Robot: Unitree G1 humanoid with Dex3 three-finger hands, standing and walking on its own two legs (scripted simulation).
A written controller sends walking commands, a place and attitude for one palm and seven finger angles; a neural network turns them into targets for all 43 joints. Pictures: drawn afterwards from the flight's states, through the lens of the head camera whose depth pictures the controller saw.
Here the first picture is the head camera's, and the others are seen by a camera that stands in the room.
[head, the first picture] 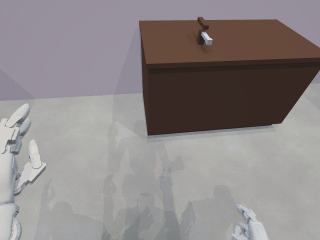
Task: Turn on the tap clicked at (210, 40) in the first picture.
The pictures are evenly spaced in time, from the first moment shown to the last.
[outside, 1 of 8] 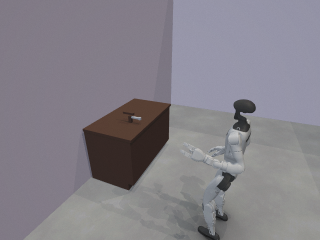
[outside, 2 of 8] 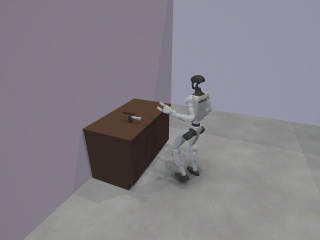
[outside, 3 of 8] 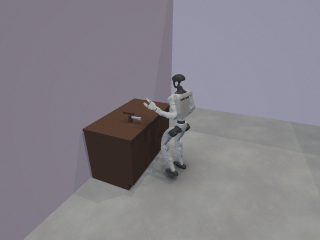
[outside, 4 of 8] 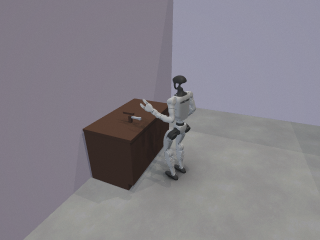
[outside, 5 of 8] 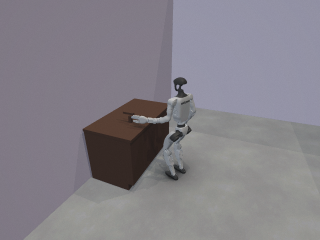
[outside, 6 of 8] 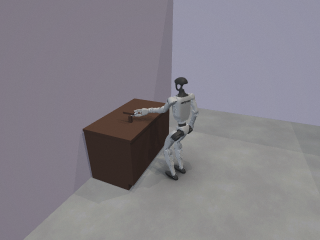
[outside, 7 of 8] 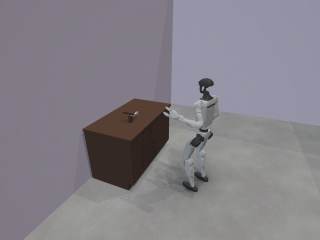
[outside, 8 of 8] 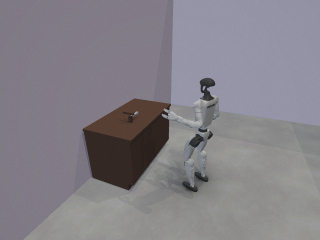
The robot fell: no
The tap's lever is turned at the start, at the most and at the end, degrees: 0 83 83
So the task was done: yes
